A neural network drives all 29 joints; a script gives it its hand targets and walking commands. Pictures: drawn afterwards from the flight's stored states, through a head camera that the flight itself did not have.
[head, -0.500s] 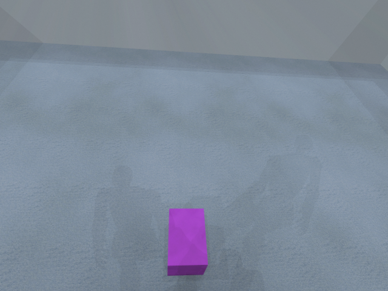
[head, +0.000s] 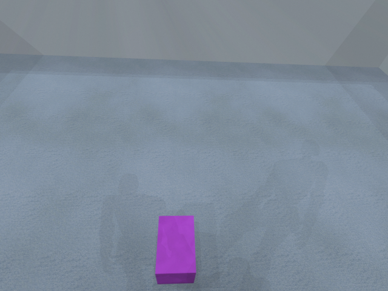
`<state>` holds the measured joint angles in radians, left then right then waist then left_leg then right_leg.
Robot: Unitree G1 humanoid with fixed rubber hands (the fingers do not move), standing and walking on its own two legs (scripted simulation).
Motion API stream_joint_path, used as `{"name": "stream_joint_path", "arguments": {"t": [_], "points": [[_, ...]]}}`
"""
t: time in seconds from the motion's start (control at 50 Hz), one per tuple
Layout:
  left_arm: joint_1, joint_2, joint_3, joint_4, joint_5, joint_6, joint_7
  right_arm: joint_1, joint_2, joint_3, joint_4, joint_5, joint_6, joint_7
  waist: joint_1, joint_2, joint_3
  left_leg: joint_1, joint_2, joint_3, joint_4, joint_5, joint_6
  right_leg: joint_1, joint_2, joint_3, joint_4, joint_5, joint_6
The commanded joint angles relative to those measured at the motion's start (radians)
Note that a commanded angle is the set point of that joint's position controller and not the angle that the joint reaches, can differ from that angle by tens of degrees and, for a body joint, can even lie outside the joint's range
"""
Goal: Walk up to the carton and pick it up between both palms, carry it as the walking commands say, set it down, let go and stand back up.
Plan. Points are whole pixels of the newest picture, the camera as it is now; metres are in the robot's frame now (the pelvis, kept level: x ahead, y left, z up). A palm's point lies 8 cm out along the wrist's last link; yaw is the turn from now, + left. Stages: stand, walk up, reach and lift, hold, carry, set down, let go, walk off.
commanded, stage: walk up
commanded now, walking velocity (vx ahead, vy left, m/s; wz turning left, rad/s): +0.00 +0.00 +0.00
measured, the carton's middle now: (176, 249) +0.44 +0.05 -0.69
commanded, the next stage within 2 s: none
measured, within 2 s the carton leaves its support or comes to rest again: neither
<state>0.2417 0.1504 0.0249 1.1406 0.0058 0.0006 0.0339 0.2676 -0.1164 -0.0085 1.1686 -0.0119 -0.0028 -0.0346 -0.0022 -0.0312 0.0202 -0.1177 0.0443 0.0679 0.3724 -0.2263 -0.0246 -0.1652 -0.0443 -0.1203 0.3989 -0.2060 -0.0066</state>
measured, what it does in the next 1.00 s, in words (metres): steps on the spot: left foot, then right foot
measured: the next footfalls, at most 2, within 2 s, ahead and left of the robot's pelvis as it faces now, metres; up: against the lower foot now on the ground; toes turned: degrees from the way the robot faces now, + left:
left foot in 0.34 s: +0.04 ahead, +0.22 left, +0.00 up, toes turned +7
right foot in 0.62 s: +0.03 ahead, +0.00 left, +0.00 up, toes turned -5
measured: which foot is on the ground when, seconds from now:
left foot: down 0.00-0.04, up 0.06-0.32, down 0.34-1.00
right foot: down 0.00-0.34, up 0.36-0.60, down 0.62-1.00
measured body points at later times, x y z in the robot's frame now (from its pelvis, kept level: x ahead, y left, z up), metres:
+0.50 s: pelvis -0.01 +0.09 +0.00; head +0.00 +0.12 +0.45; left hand -0.05 +0.33 -0.17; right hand +0.06 -0.13 -0.15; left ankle +0.00 +0.21 -0.75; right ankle -0.01 -0.05 -0.71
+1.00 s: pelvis +0.01 +0.06 -0.01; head +0.02 +0.07 +0.44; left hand -0.02 +0.29 -0.17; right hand +0.01 -0.17 -0.16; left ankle +0.00 +0.21 -0.74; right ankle -0.01 +0.00 -0.74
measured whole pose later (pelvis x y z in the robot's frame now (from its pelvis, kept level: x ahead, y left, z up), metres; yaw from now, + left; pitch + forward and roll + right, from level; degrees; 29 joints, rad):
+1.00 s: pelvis +0.01 +0.06 -0.01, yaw +2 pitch +0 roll +0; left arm 0.30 0.15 0.04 1.12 0.02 0.00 0.03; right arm 0.26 -0.16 -0.03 1.14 -0.02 0.03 -0.04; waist 0.01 -0.01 0.02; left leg -0.21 0.08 0.06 0.45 -0.24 -0.05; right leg -0.18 0.03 -0.13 0.44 -0.27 -0.07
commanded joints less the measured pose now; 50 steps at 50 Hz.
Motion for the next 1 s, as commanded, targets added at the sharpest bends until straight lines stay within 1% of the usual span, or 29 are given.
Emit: {"name": "stream_joint_path", "arguments": {"t": [0.0,0.02,0.04,0.06,0.08,0.12,0.18,0.22,0.26,0.28,0.3,0.32,0.34,0.36,0.42,0.48,0.52,0.56,0.58,0.62,0.66,0.72,0.78,0.8,0.82,0.88,0.92,0.94,0.98], "points": [[0.077,0.114,0.023,-0.009,0.01,-0.017,0.003,0.041,-0.129,-0.032,0.002,-0.004,-0.009,-0.001,0.017,0.059,0.072,-0.073,0.057,-0.051,-0.07,0.08,0.029,0.006,-0.122,0.077,-0.094,0.09,0.002],[0.175,0.212,0.064,-0.024,0.029,-0.007,0.021,-0.005,-0.182,-0.07,-0.017,-0.022,0.019,0.007,0.06,0.089,0.08,-0.299,-0.016,0.005,0.149,0.006,-0.004,0.148,-0.284,0.258,-0.099,0.08,-0.04],[0.241,0.265,0.084,-0.006,0.017,-0.002,0.037,-0.006,-0.157,-0.072,-0.037,-0.01,0.036,0.011,0.073,-0.086,0.039,-0.355,-0.023,0.006,0.387,-0.206,-0.021,0.123,-0.442,0.396,-0.134,0.148,-0.123],[0.237,0.272,0.083,-0.012,0.019,-0.003,0.044,-0.051,-0.161,-0.076,-0.068,-0.007,0.055,0.017,0.073,-0.093,0.042,-0.404,-0.025,-0.071,0.596,-0.281,-0.022,0.038,-0.497,0.454,-0.154,0.236,-0.179],[0.192,0.249,0.082,-0.027,0.018,0.0,0.049,-0.049,-0.153,-0.075,-0.087,-0.008,0.06,0.024,0.056,-0.081,0.057,-0.427,-0.001,-0.108,0.684,-0.267,-0.022,-0.007,-0.489,0.408,-0.166,0.232,-0.185],[0.073,0.194,0.076,-0.062,0.021,-0.002,0.054,0.002,-0.134,-0.068,-0.08,-0.016,0.054,0.03,0.019,-0.155,0.023,-0.397,0.019,-0.14,0.705,-0.211,-0.013,-0.045,-0.405,0.259,-0.142,0.19,-0.144],[0.022,0.188,0.078,-0.07,0.035,0.0,0.039,-0.007,-0.12,-0.045,-0.09,-0.014,0.06,0.045,-0.001,-0.245,0.028,-0.307,0.021,-0.099,0.477,-0.15,-0.018,-0.092,-0.311,0.102,-0.149,0.05,-0.085],[0.038,0.191,0.081,-0.059,0.038,0.009,0.026,-0.029,-0.1,-0.025,-0.108,-0.01,0.061,0.047,0.001,-0.257,0.032,-0.216,0.002,-0.042,0.307,-0.146,-0.02,-0.118,-0.281,0.078,-0.132,-0.039,-0.086],[0.047,0.185,0.075,-0.054,0.034,0.023,0.003,0.02,-0.1,-0.017,-0.092,-0.01,0.048,0.033,-0.03,-0.191,0.014,-0.036,-0.054,0.039,0.104,-0.043,-0.015,-0.193,-0.22,0.059,-0.053,-0.126,-0.082],[0.11,0.111,0.049,-0.034,0.025,0.025,0.0,0.028,-0.129,-0.022,-0.074,-0.02,0.019,0.023,-0.028,-0.054,-0.028,0.051,0.005,0.008,0.0,0.042,-0.007,-0.175,-0.118,-0.016,0.06,-0.12,-0.05],[0.129,0.049,0.015,-0.037,0.029,0.02,-0.003,0.039,-0.233,-0.054,-0.077,-0.036,0.002,0.014,-0.025,0.19,-0.058,0.02,0.168,-0.2,-0.092,-0.005,0.015,-0.205,-0.047,-0.065,0.203,-0.185,-0.013],[0.128,0.04,0.015,-0.06,0.022,0.034,-0.005,0.03,-0.283,-0.067,-0.092,-0.037,-0.007,0.007,-0.01,0.322,-0.015,-0.084,0.296,-0.403,-0.207,-0.072,0.047,-0.243,-0.035,0.023,0.35,-0.332,0.013],[0.116,0.053,0.019,-0.071,0.023,0.046,-0.005,-0.018,-0.291,-0.069,-0.098,-0.032,-0.008,0.007,0.014,0.276,0.023,-0.149,0.32,-0.403,-0.233,-0.195,0.066,-0.253,-0.049,0.088,0.421,-0.327,0.012],[0.083,0.091,0.035,-0.089,0.023,0.048,-0.004,-0.062,-0.258,-0.063,-0.115,-0.027,-0.002,0.009,0.003,0.297,0.067,-0.197,0.278,-0.351,-0.255,-0.224,0.103,-0.218,-0.063,0.089,0.442,-0.272,0.006],[0.147,0.084,0.025,-0.045,0.017,0.03,-0.009,-0.117,-0.177,-0.024,-0.126,-0.012,-0.006,0.0,0.027,0.244,0.034,-0.094,0.189,-0.162,-0.149,0.091,0.107,-0.187,-0.062,0.077,0.396,-0.175,0.021],[0.133,0.08,0.019,-0.041,0.012,0.027,-0.001,-0.089,-0.188,-0.027,-0.102,-0.008,-0.011,-0.002,0.023,0.198,-0.002,-0.046,0.211,-0.146,-0.12,0.292,0.132,-0.151,-0.043,0.068,0.303,-0.202,0.041],[0.129,0.063,0.018,-0.045,0.011,0.024,0.006,-0.057,-0.188,-0.033,-0.082,-0.004,-0.006,-0.005,0.025,0.157,0.018,-0.062,0.215,-0.159,-0.113,0.29,0.138,-0.109,-0.027,0.058,0.199,-0.172,0.047],[0.202,0.043,0.011,-0.021,0.008,0.012,0.016,-0.068,-0.175,-0.035,-0.074,-0.001,0.001,-0.003,0.052,0.132,0.015,-0.074,0.208,-0.15,-0.079,0.209,0.11,-0.034,-0.015,0.034,0.025,-0.025,0.042],[0.204,0.057,0.011,-0.011,0.009,0.004,0.02,-0.062,-0.152,-0.032,-0.075,0.006,0.001,0.001,0.056,0.057,0.025,-0.113,0.183,-0.144,-0.055,0.155,0.085,0.008,-0.045,0.06,-0.038,0.073,0.025],[0.158,0.12,0.019,-0.018,0.005,-0.007,0.02,-0.033,-0.096,-0.021,-0.087,0.013,-0.001,0.007,0.026,-0.136,0.034,-0.133,0.065,-0.066,0.022,0.045,0.027,0.007,-0.163,0.246,-0.138,0.147,-0.024],[0.089,0.114,0.01,-0.015,0.004,-0.007,0.015,-0.051,-0.114,-0.027,-0.088,0.014,0.001,0.002,0.002,-0.153,0.055,-0.03,0.058,-0.038,-0.002,0.056,0.009,-0.09,-0.146,0.207,-0.126,0.15,-0.047],[0.129,0.119,0.022,-0.016,0.006,0.006,0.013,-0.024,-0.178,-0.046,-0.09,0.0,0.003,-0.002,0.009,-0.094,0.017,0.008,0.137,-0.075,0.025,0.202,0.039,-0.085,-0.071,0.091,-0.061,0.062,-0.01],[0.143,0.068,0.014,-0.028,0.01,0.011,0.009,-0.009,-0.187,-0.048,-0.081,-0.01,0.002,-0.012,0.018,0.123,0.013,-0.033,0.215,-0.177,-0.04,0.195,0.075,-0.091,-0.032,0.075,0.011,0.047,0.006],[0.141,0.092,0.028,-0.038,0.012,0.017,0.005,0.004,-0.203,-0.049,-0.083,-0.013,0.008,-0.02,0.017,0.139,0.034,-0.039,0.252,-0.236,-0.059,0.166,0.099,-0.129,-0.013,0.056,0.072,0.002,0.016],[0.145,0.069,0.027,-0.041,0.011,0.016,0.003,0.001,-0.189,-0.046,-0.079,-0.012,0.007,-0.02,0.02,0.212,0.021,-0.062,0.265,-0.237,-0.082,0.151,0.104,-0.109,-0.015,0.059,0.087,-0.03,0.016],[0.178,0.062,0.024,-0.031,0.014,0.007,-0.002,-0.026,-0.162,-0.041,-0.09,-0.012,0.011,-0.018,0.041,0.165,0.008,-0.13,0.203,-0.164,-0.047,0.097,0.077,-0.029,-0.029,0.077,0.005,-0.012,0.006],[0.182,0.083,0.021,-0.017,0.011,-0.009,0.005,-0.04,-0.105,-0.026,-0.097,-0.004,0.01,-0.009,0.032,0.037,0.011,-0.124,0.08,-0.038,0.044,0.074,0.018,0.003,-0.114,0.191,-0.135,0.102,-0.019],[0.163,0.111,0.029,-0.019,0.012,-0.007,0.009,-0.031,-0.096,-0.028,-0.095,0.0,0.014,-0.009,0.022,-0.021,0.04,-0.13,0.057,0.007,0.078,0.038,0.0,-0.022,-0.145,0.208,-0.145,0.122,-0.028],[0.138,0.11,0.026,-0.02,0.009,-0.012,0.014,-0.009,-0.092,-0.03,-0.083,0.003,0.016,-0.007,0.016,-0.05,0.066,-0.148,0.048,0.009,0.077,-0.024,-0.013,-0.016,-0.173,0.22,-0.158,0.188,-0.032]]}}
